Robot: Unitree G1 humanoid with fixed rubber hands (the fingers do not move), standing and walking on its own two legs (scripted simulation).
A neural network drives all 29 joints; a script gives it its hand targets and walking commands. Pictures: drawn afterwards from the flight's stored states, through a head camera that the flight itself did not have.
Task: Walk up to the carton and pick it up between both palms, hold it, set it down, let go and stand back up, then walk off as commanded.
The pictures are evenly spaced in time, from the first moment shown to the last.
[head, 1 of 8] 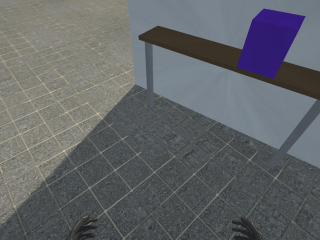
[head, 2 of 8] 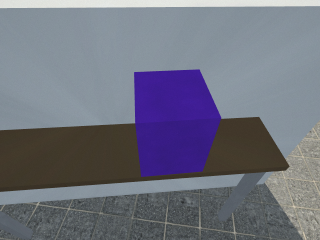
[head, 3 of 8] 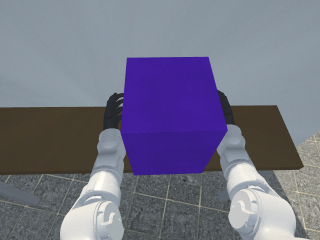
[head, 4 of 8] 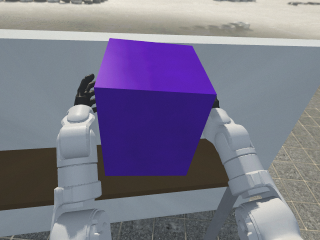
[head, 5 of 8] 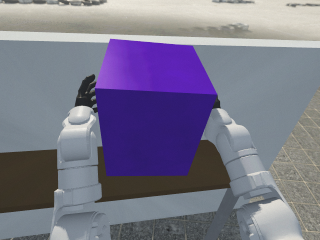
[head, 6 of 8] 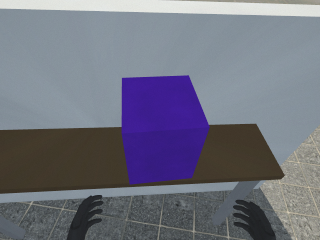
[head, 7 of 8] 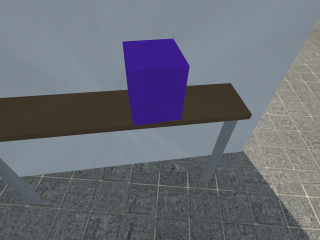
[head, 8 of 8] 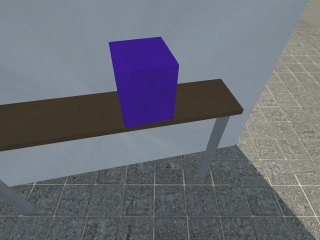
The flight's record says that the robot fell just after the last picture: no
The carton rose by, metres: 0.20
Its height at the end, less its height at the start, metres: +0.00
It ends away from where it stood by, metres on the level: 0.02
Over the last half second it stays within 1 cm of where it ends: yes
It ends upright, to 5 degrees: yes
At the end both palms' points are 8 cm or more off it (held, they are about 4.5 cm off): yes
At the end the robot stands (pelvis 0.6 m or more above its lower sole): yes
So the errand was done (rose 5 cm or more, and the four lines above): yes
